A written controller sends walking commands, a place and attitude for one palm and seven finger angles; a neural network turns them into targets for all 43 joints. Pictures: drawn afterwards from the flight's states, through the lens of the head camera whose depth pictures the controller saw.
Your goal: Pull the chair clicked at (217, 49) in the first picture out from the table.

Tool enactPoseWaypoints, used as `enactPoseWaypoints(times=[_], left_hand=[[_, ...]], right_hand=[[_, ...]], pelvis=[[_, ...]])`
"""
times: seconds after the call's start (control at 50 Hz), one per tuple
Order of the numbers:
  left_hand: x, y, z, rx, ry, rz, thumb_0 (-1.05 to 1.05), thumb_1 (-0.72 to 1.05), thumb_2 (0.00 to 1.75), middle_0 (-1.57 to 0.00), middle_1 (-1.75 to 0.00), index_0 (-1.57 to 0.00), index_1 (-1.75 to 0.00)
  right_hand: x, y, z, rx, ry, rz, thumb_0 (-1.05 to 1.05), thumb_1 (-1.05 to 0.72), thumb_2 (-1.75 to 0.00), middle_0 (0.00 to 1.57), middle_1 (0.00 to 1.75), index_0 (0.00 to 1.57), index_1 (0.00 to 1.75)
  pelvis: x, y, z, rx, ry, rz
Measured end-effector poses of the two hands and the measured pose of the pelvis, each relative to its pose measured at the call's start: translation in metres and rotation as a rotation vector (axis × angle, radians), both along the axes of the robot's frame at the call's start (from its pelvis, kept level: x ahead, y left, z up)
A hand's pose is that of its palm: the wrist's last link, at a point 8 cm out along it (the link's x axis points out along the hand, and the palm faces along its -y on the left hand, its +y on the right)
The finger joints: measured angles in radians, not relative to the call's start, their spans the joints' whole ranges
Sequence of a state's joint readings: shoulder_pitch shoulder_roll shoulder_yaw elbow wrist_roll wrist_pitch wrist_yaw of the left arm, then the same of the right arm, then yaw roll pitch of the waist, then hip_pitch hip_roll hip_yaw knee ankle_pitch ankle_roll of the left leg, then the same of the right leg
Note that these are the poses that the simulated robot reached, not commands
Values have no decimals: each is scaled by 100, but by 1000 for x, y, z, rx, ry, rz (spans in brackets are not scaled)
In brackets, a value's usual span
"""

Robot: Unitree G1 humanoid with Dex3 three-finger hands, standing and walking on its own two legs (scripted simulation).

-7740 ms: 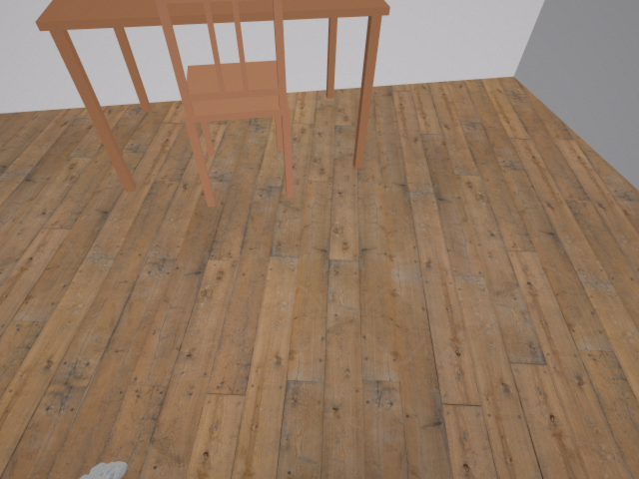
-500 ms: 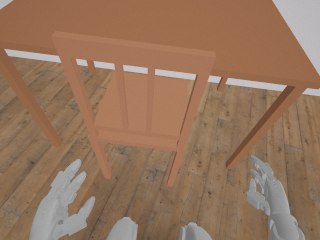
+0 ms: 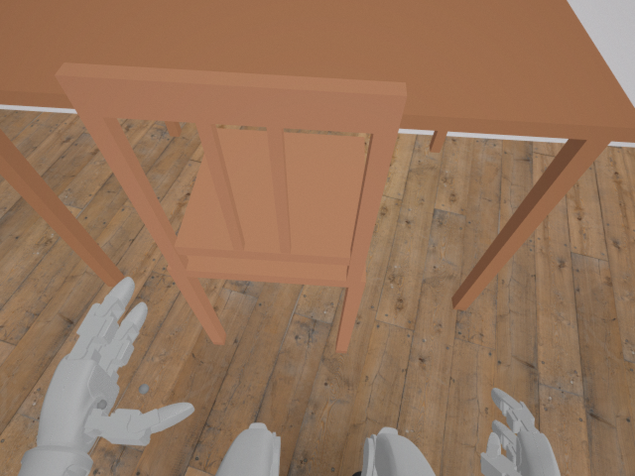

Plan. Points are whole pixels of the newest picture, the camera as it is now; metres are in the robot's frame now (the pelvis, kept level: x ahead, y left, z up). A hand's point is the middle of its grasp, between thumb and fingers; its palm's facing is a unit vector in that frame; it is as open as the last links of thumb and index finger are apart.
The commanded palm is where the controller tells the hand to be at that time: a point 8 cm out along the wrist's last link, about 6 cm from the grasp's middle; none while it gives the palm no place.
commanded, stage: raise the hand toward the chair's back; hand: left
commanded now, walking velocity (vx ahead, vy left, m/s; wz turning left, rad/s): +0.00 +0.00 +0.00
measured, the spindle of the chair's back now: (225, 195) +0.50 +0.17 +0.02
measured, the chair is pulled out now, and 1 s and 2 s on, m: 0.00 0.00 0.00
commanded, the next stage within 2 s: aim the fingers beside a spindle in 1.14 s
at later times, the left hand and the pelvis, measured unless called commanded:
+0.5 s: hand (121, 356) +0.24 +0.23 +0.05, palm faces +0.00 -1.00 -0.06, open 16.8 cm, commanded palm +0.22 +0.28 +0.06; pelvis +0.01 +0.03 +0.01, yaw +0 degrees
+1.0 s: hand (120, 337) +0.26 +0.23 +0.06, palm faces -0.01 -1.00 -0.07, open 16.9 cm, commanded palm +0.24 +0.29 +0.06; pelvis +0.02 +0.03 +0.02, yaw +0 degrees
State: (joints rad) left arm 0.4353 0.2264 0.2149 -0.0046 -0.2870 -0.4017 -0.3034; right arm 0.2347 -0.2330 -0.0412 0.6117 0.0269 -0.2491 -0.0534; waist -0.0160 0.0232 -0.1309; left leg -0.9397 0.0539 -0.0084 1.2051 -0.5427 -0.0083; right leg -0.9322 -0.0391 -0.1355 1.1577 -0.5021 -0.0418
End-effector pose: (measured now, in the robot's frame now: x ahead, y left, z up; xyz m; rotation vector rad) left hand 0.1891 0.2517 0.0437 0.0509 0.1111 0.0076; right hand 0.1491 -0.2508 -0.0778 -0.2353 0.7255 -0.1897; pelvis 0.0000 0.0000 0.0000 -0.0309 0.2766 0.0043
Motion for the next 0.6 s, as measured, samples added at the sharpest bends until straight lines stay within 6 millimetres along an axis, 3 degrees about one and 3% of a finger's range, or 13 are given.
enactPoseWaypoints(times=[0.14, 0.36, 0.48, 0.6], left_hand=[[7, 2, -1, -7, -10, -22, 0, -18, 43, -9, -13, -9, -13], [20, 18, 8, -2, -18, -9, -1, -42, 33, -7, -9, -7, -9], [28, 27, 12, 5, -22, -10, -1, -47, 31, -6, -8, -6, -8], [39, 35, 14, 7, -23, -14, -1, -49, 30, -6, -8, -6, -8]], right_hand=[[15, -2, 19, -52, -60, 10, 1, -90, -90, 20, 30, 20, 30], [47, 44, 33, 6, -120, 111, 1, -90, -90, 20, 30, 20, 30], [51, 58, 30, 23, -101, 141, 1, -90, -90, 20, 30, 21, 30], [44, 56, 27, 11, -57, 133, 1, -90, -90, 20, 30, 21, 30]], pelvis=[[1, 8, 3, -7, -6, 2], [7, 20, 11, -17, -18, 11], [11, 25, 12, -21, -15, 13], [14, 28, 14, -23, -12, 13]])
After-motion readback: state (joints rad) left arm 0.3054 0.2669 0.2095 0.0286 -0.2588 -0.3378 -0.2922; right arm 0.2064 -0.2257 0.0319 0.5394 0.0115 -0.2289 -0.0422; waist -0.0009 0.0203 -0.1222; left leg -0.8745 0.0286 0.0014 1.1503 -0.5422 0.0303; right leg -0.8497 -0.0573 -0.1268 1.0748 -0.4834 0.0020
